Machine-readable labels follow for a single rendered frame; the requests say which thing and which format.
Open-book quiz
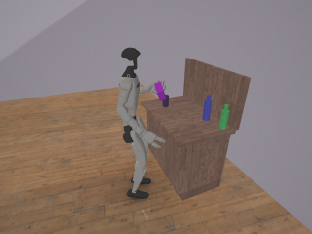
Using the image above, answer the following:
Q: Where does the right robot hand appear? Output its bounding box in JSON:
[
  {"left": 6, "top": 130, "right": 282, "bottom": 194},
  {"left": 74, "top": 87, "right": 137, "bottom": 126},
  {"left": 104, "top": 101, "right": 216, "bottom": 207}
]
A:
[{"left": 143, "top": 131, "right": 166, "bottom": 148}]

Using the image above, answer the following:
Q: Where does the robot right upper arm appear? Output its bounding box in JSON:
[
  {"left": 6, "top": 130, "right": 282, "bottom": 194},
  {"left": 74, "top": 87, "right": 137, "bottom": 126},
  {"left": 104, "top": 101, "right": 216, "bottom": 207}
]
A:
[{"left": 116, "top": 78, "right": 133, "bottom": 115}]

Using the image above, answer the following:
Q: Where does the robot right forearm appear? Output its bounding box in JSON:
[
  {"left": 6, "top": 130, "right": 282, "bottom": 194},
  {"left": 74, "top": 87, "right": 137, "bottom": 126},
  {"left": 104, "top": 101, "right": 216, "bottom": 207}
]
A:
[{"left": 118, "top": 108, "right": 147, "bottom": 136}]

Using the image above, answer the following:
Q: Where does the left robot hand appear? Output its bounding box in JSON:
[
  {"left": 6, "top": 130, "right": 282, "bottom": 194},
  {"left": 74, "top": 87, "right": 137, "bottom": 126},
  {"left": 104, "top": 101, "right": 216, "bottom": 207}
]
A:
[{"left": 150, "top": 79, "right": 166, "bottom": 95}]

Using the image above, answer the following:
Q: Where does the left robot foot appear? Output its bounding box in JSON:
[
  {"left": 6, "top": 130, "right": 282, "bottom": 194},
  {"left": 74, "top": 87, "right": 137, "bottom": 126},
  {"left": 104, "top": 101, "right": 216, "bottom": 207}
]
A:
[{"left": 131, "top": 177, "right": 151, "bottom": 185}]

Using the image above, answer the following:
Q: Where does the table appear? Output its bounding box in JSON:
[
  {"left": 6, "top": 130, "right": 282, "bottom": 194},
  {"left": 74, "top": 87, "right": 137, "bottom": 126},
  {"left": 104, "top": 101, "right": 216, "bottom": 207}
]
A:
[{"left": 141, "top": 58, "right": 251, "bottom": 201}]

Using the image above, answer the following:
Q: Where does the right robot shin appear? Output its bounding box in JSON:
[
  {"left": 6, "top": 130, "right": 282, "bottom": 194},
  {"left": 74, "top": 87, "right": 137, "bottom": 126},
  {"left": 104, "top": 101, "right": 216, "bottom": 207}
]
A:
[{"left": 132, "top": 164, "right": 147, "bottom": 193}]

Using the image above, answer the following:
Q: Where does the sponge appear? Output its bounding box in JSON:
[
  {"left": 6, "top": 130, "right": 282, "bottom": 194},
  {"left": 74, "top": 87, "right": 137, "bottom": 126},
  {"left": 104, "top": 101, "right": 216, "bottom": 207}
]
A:
[{"left": 154, "top": 82, "right": 166, "bottom": 101}]

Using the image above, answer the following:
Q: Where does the robot left forearm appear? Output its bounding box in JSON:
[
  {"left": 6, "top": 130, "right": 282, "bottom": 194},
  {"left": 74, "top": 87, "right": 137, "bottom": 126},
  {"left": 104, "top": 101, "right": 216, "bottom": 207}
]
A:
[{"left": 139, "top": 84, "right": 152, "bottom": 94}]

